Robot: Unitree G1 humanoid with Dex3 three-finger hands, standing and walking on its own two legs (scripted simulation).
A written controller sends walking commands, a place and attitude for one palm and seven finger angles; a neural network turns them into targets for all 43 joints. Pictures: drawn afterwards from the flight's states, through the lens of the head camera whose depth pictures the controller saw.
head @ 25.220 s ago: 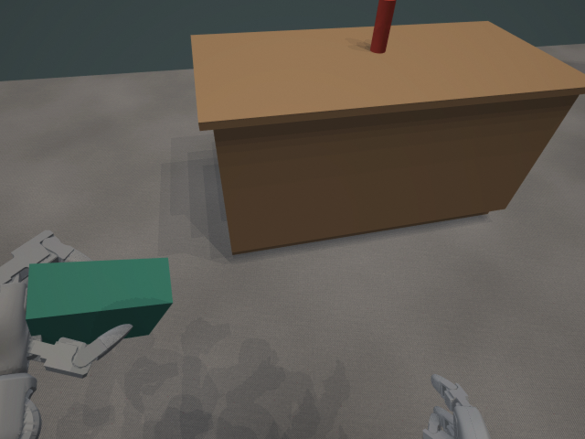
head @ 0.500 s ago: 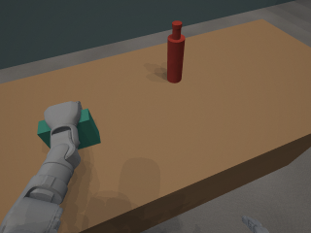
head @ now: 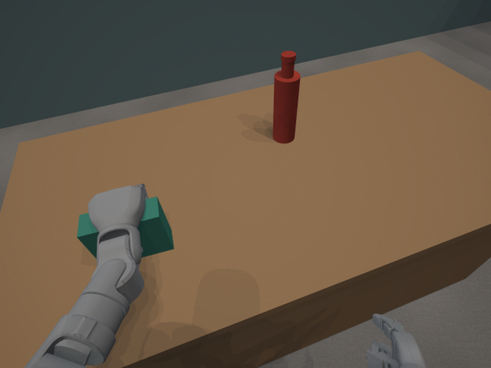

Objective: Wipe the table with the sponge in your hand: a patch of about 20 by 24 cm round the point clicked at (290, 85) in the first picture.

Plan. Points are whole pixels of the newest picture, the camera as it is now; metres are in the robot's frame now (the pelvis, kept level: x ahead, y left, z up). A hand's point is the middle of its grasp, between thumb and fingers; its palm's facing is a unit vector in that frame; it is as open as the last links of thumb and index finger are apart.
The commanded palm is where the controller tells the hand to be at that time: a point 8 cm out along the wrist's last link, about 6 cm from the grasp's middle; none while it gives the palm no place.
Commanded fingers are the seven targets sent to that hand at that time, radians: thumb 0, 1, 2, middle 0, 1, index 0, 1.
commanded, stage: wipe back along the middle lane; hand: left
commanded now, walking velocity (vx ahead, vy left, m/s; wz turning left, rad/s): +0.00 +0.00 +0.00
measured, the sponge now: (133, 238) +0.34 +0.26 +0.00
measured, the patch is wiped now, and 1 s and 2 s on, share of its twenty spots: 0.60 0.65 0.65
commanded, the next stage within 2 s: slide across to the third lane in 1.88 s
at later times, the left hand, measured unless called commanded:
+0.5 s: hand (126, 251) +0.29 +0.24 +0.04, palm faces +0.01 -0.07 -1.00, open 9.3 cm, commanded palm +0.24 +0.22 +0.07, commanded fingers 0.00 0.10 1.30 -1.20 -1.60 -1.20 -1.60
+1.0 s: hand (129, 274) +0.25 +0.22 +0.04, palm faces +0.02 -0.08 -1.00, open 9.3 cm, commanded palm +0.20 +0.20 +0.07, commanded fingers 0.00 0.10 1.30 -1.20 -1.60 -1.20 -1.60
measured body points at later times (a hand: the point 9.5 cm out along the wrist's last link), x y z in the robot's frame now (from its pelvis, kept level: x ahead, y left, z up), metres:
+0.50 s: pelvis +0.00 +0.00 +0.00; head -0.01 -0.03 +0.45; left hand +0.28 +0.24 +0.09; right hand +0.22 -0.22 -0.09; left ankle -0.03 +0.12 -0.73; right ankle -0.01 -0.13 -0.73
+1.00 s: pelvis -0.01 -0.01 +0.00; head -0.03 -0.05 +0.45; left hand +0.24 +0.22 +0.09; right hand +0.22 -0.22 -0.09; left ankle -0.03 +0.12 -0.73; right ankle -0.01 -0.13 -0.73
